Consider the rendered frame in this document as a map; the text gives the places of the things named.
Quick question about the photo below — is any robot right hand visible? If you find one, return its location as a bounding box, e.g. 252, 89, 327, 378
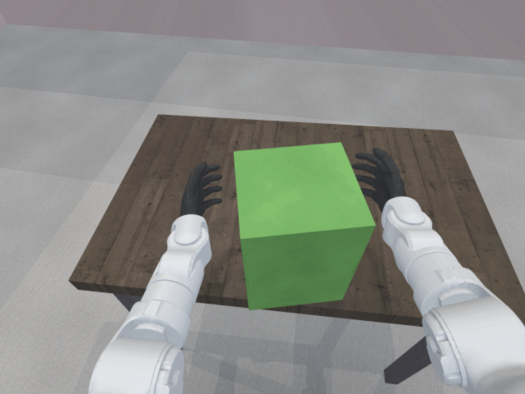
352, 148, 407, 212

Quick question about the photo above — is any robot right upper arm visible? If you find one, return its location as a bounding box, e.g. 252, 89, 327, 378
422, 296, 525, 394

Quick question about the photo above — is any right robot forearm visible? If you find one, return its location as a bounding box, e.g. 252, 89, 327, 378
381, 196, 525, 336

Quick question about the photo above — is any robot left upper arm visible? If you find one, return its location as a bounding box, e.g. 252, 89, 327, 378
90, 337, 185, 394

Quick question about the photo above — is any table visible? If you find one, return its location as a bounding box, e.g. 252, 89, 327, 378
68, 114, 525, 384

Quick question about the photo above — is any robot left hand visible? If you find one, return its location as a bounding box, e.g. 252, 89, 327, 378
180, 162, 222, 217

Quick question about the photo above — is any left robot forearm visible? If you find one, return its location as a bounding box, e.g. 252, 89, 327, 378
89, 214, 212, 394

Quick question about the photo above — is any carton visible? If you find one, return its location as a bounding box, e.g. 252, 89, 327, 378
234, 142, 376, 310

